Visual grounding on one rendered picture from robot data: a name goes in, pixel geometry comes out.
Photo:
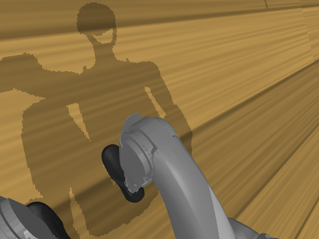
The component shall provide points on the right robot foot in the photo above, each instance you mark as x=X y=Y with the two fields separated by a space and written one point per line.
x=111 y=161

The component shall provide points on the left robot foot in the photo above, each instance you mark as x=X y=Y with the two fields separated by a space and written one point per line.
x=45 y=213

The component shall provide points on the right robot hand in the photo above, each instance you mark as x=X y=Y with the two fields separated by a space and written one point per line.
x=242 y=231

